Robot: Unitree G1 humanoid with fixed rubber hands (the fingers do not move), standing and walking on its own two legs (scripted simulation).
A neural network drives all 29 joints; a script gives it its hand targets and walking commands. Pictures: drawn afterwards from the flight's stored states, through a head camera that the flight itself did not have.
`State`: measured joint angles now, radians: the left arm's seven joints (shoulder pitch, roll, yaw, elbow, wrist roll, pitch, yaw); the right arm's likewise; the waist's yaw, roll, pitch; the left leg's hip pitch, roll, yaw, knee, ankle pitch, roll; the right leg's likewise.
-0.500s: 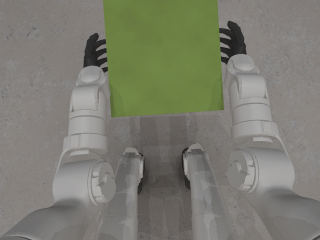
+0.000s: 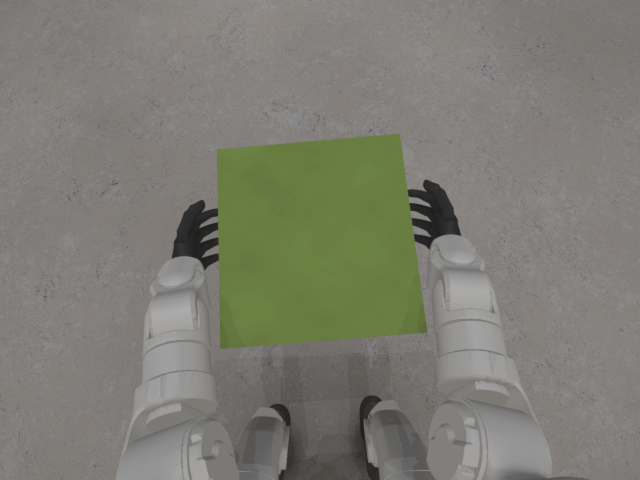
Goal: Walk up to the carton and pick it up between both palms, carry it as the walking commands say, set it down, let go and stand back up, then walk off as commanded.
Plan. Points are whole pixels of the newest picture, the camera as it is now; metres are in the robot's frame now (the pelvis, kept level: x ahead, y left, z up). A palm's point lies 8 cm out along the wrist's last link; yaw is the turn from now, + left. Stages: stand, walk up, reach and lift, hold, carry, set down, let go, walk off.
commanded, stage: reach and lift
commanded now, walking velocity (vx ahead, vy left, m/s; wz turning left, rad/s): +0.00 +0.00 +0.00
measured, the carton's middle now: (317, 251) +0.40 +0.02 -0.12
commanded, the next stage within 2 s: hold in 1.82 s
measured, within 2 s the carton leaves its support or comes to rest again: neither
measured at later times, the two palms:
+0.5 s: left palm (158, 262) +0.34 +0.18 +0.04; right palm (467, 240) +0.35 -0.15 +0.05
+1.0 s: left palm (124, 281) +0.30 +0.19 +0.09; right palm (478, 244) +0.33 -0.14 +0.10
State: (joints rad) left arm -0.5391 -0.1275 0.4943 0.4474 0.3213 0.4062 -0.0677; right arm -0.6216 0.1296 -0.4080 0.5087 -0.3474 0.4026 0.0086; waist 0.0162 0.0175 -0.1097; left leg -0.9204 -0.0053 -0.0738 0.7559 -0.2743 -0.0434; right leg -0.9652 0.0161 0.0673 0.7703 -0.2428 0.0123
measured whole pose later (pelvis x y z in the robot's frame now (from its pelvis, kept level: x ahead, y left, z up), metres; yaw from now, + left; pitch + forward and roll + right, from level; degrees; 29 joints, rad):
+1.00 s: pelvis +0.03 +0.01 +0.05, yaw +2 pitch -2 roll +0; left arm -0.22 -0.14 0.29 0.23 0.29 0.67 -0.02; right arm -0.29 0.16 -0.25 0.27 -0.31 0.66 0.02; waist -0.01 0.02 -0.05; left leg -0.14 0.01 -0.12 0.35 -0.18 -0.04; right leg -0.14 0.00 0.02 0.33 -0.15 0.01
